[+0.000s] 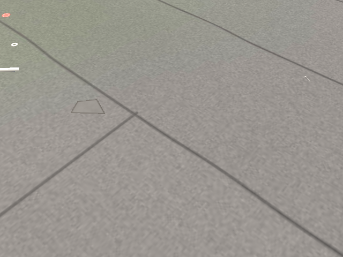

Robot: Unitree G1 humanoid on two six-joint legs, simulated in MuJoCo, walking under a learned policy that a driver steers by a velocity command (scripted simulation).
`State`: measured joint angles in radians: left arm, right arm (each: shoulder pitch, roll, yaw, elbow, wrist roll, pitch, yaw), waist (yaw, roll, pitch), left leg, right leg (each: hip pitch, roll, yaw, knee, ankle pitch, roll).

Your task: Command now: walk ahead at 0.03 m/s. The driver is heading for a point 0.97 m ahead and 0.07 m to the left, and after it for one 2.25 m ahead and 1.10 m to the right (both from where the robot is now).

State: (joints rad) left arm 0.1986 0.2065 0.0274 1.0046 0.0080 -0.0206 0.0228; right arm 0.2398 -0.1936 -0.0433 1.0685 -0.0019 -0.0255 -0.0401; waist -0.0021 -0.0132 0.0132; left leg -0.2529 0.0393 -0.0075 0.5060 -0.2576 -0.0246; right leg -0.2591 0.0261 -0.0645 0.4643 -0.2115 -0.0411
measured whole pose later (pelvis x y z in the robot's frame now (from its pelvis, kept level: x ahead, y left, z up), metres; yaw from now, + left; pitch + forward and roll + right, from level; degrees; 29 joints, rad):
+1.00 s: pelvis +0.15 +0.07 +0.01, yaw +0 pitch +2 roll -1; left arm 0.12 0.26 0.07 0.98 -0.02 -0.08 0.00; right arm 0.46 -0.15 -0.03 1.12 -0.01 -0.10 0.00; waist -0.06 -0.03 -0.04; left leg -0.05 -0.02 0.05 0.27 -0.26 0.05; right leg -0.66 -0.10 0.00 0.97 -0.10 -0.05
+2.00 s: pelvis +0.73 +0.09 +0.00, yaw +0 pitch +1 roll +0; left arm 0.21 0.27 0.06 0.98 -0.02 -0.09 0.01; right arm 0.24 -0.23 -0.06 0.95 -0.01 -0.11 0.03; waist -0.02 -0.03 0.03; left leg -0.26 -0.05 0.08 0.38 -0.14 0.08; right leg -0.52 -0.09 0.03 1.15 -0.30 -0.06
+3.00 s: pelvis +0.96 +0.09 +0.01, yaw -31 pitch +2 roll -1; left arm 0.19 0.34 0.12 0.70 -0.02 0.06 0.03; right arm 0.18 -0.25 -0.06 0.76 -0.02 -0.01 -0.05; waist -0.01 -0.04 0.02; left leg -0.25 0.04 0.04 0.44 -0.23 0.01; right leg -0.59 0.05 0.09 1.14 -0.36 0.08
